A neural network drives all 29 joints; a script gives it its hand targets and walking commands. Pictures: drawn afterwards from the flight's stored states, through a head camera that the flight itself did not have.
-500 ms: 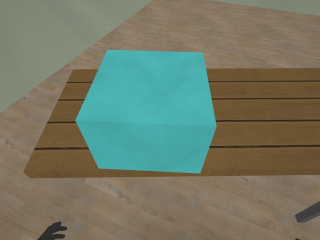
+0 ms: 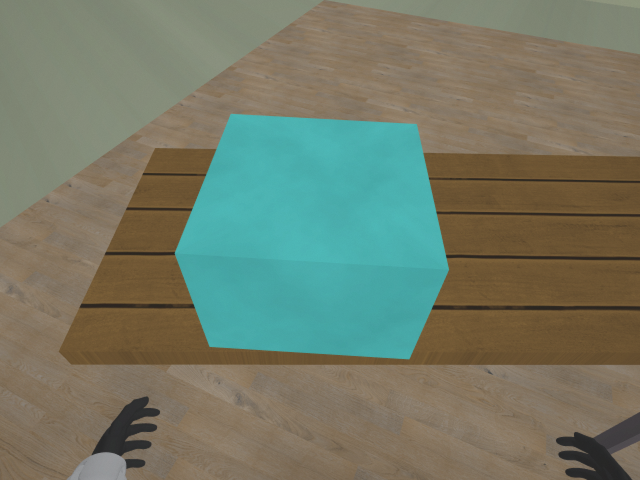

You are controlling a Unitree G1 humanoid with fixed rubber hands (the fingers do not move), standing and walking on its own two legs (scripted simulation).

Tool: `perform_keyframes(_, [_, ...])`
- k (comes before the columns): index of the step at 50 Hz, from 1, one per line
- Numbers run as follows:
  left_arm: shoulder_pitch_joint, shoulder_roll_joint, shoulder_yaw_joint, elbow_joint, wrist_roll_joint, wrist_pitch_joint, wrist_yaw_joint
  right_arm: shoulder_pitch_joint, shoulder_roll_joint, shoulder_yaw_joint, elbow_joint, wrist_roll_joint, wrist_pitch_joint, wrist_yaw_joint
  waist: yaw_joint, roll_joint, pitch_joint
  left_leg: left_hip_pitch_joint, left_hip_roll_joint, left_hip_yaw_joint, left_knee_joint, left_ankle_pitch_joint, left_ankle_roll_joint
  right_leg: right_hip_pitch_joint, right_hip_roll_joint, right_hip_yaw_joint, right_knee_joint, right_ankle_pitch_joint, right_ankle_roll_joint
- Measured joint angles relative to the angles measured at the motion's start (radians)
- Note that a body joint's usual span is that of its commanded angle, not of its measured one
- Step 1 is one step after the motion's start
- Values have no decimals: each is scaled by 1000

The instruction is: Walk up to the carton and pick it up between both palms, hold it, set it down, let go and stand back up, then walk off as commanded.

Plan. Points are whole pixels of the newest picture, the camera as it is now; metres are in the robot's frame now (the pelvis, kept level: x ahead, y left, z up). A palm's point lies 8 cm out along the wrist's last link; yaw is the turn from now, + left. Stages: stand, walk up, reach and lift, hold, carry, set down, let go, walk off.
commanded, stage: reach and lift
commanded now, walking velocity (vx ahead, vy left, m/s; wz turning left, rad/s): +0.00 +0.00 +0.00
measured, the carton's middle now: (316, 231) +0.46 +0.03 +0.05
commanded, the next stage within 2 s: none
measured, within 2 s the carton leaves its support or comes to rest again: neither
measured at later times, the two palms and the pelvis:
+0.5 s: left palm (110, 443) +0.18 +0.25 +0.00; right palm out of the picture +0.14 -0.28 +0.02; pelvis -0.01 +0.01 +0.01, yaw -1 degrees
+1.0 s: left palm (118, 397) +0.21 +0.24 +0.05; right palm (611, 436) +0.17 -0.25 +0.08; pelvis +0.01 +0.00 +0.01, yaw -1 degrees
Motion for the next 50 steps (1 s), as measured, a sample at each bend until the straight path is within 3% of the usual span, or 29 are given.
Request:
perform_keyframes(13, [125,-24,0,-160,-26,-42,41,79,25,0,-226,1,107,55,0,0,-35,57,0,16,-97,56,0,70,-1,15,-135,82,6])
perform_keyframes(23, [141,-37,-1,-299,-82,-42,37,153,50,0,-508,48,233,55,0,0,-39,73,0,25,-123,72,0,73,-1,23,-141,90,6])
perform_keyframes(33, [175,-26,-1,-430,-151,-21,34,186,59,-1,-735,123,344,24,0,0,-41,82,0,27,-162,86,0,73,0,24,-164,95,6])
perform_keyframes(50, [211,6,-1,-593,-225,-107,12,276,74,0,-1013,222,370,-31,0,3,-41,83,0,27,-187,87,0,75,0,24,-188,95,6])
